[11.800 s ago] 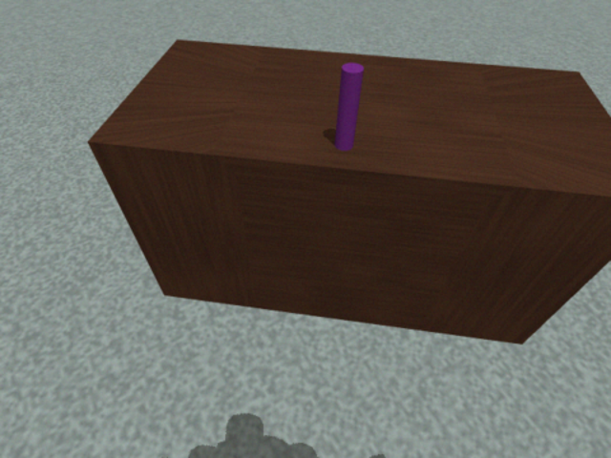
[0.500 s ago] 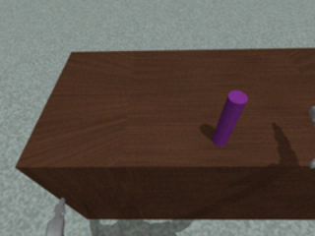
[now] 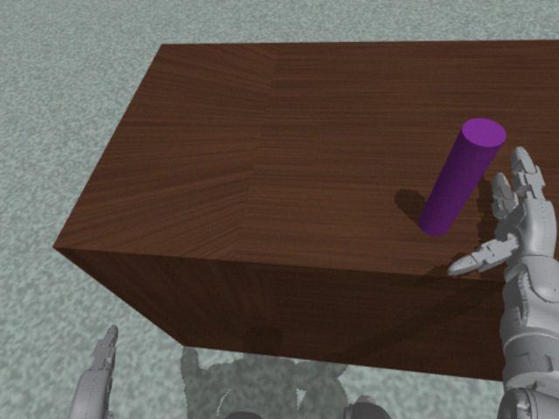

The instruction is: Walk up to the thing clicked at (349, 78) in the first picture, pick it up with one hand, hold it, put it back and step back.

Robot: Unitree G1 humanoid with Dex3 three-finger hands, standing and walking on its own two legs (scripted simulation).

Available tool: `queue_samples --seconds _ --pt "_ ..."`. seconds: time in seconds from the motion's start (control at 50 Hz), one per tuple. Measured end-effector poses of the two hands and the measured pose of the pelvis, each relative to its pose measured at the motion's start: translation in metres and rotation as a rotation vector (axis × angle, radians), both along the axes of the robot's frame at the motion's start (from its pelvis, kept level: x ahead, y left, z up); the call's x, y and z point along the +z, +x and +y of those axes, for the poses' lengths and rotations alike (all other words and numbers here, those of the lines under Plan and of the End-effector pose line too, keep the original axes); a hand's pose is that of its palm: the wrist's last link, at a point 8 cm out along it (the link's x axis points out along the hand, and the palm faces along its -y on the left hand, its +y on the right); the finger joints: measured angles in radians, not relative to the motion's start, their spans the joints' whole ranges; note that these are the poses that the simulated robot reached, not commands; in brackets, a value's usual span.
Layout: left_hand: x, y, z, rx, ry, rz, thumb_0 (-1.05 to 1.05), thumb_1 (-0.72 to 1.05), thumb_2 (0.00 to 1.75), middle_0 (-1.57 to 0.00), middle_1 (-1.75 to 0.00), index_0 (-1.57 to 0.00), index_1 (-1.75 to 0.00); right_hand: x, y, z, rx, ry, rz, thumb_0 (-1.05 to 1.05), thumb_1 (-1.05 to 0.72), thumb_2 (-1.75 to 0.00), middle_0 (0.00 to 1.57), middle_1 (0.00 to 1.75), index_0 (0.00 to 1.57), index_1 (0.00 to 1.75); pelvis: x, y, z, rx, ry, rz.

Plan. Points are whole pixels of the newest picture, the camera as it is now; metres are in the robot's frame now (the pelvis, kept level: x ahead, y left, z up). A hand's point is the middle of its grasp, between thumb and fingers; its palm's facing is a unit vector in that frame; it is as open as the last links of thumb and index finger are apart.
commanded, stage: close in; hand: right
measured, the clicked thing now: (454, 185) +0.43 -0.20 +0.08
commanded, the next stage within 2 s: rest palm in 0.28 s
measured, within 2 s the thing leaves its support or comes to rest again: leaves its support in 1.68 s
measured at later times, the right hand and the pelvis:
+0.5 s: hand (445, 222) +0.39 -0.19 +0.05, palm faces +0.14 +0.99 +0.02, open 17.6 cm; pelvis -0.01 +0.01 +0.00, yaw -1 degrees
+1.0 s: hand (443, 210) +0.41 -0.19 +0.05, palm faces +0.14 +0.99 +0.01, open 14.2 cm; pelvis -0.01 +0.01 +0.00, yaw -1 degrees
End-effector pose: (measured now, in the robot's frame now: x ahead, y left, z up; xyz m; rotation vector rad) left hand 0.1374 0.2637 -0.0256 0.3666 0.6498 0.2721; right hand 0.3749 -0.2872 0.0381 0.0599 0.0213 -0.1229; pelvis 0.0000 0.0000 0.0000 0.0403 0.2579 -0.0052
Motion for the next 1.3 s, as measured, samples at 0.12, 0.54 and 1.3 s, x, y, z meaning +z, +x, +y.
queue_samples --seconds 0.12,0.54,1.3 --pt "0.001 0.003 -0.003 -0.003 -0.041 -0.02 -0.01 -0.53 0.05 -0.06 -0.06 -0.06 -0.05 0.009 -0.004 0.013 -0.008 -0.028 -0.014 -0.01 0.58 -0.05 0.03 0.05 0.04 0.05 -0.001 -0.002 0.0 -0.003 -0.005 -0.013" --pt "0.0 -0.001 0.003 -0.013 -0.081 -0.018 -0.01 -0.56 0.07 -0.06 -0.05 -0.05 -0.05 0.008 -0.012 0.05 -0.02 -0.04 -0.013 -0.01 0.56 -0.05 0.04 0.05 0.05 0.05 -0.004 -0.006 0.008 -0.005 -0.019 -0.027" --pt "0.008 0.004 0.001 -0.01 -0.077 -0.015 -0.01 -0.54 0.06 -0.06 -0.05 -0.05 -0.05 0.011 0.012 0.044 -0.04 -0.041 -0.015 -0.01 0.09 -0.51 0.96 0.75 0.99 0.75 -0.002 0.0 0.005 -0.001 -0.018 -0.011"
